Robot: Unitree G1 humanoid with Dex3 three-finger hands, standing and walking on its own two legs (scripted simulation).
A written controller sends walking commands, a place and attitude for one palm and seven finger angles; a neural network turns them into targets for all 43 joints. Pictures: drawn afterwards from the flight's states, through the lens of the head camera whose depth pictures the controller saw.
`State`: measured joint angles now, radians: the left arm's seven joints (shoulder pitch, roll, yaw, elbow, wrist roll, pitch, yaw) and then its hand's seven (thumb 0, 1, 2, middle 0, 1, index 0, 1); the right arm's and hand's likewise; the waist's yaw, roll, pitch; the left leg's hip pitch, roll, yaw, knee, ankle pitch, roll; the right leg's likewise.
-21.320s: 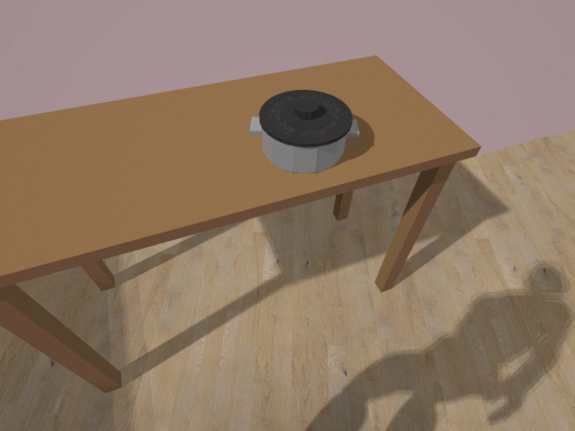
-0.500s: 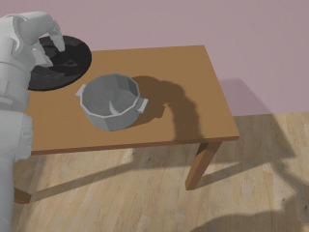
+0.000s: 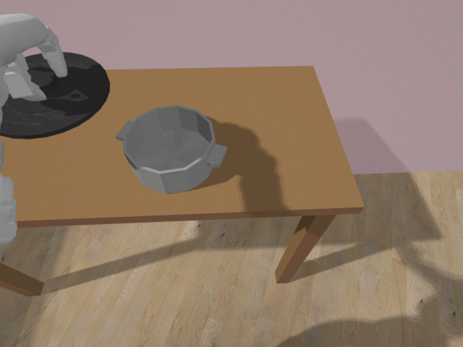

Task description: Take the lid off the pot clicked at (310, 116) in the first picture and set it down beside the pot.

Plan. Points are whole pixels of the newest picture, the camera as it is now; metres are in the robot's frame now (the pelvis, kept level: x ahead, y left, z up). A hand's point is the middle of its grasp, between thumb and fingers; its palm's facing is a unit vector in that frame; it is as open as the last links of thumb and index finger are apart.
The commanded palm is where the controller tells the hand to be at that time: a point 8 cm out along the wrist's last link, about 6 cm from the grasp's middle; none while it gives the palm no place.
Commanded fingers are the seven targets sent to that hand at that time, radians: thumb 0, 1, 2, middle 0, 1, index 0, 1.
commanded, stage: move the lid sideways beside the pot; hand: left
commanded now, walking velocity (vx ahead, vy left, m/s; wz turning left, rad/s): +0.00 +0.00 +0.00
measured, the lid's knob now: (39, 81) +0.51 +0.29 +0.18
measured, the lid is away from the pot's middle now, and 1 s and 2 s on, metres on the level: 0.18 0.23 0.23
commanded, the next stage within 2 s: lower the lid onto the table in 0.38 s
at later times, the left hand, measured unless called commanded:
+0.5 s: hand out of the picture +0.47 +0.33 +0.21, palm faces -0.34 -0.04 -0.94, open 8.1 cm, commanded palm +0.49 +0.32 +0.28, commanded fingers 0.00 0.57 1.02 -0.80 -1.07 -0.81 -1.07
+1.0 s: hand (3, 95) +0.47 +0.34 +0.18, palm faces -0.38 -0.10 -0.92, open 8.1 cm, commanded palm +0.50 +0.33 +0.25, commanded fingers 0.00 0.57 1.02 -0.80 -1.07 -0.81 -1.07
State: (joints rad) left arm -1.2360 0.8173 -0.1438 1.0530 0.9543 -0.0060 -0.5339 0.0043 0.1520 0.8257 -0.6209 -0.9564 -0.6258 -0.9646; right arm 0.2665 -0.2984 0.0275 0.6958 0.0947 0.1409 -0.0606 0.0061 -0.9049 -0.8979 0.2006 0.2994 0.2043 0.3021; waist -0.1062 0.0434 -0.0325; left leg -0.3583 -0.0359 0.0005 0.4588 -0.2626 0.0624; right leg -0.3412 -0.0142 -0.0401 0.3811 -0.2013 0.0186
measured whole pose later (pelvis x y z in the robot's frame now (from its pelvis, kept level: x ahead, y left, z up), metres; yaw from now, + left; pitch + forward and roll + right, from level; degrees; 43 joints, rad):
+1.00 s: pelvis +0.00 +0.02 +0.00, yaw -1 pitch +11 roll -2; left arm -1.21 0.91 -0.08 1.12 0.98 -0.08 -0.52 0.00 0.16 0.82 -0.62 -0.96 -0.62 -0.97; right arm 0.32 -0.30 0.03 0.70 0.09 0.16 -0.06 0.01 -0.90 -0.90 0.20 0.30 0.21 0.30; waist -0.12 0.04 -0.03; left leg -0.43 -0.04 0.01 0.52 -0.29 0.08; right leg -0.40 -0.02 -0.03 0.40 -0.20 0.04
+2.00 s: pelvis +0.00 +0.02 -0.01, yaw -2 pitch +14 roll -4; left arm -1.10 0.91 -0.04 1.16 0.99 -0.17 -0.46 0.00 0.16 0.82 -0.61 -0.96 -0.62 -0.96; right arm 0.34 -0.29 0.04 0.71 0.09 0.16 -0.10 0.00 -0.90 -0.90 0.20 0.30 0.21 0.30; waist -0.14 0.03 -0.05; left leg -0.54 -0.02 0.02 0.63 -0.34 0.08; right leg -0.51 0.00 -0.02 0.49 -0.23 0.03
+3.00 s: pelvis -0.01 +0.01 -0.03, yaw -3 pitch +19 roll -4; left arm -1.04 0.92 0.01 1.18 1.02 -0.22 -0.41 0.01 0.16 0.82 -0.61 -0.95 -0.61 -0.98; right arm 0.37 -0.30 0.04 0.71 0.09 0.18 -0.12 0.00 -0.90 -0.90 0.20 0.30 0.21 0.30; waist -0.16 0.03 -0.07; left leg -0.69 0.01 0.02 0.76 -0.39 0.07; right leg -0.66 0.03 -0.02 0.61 -0.28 0.03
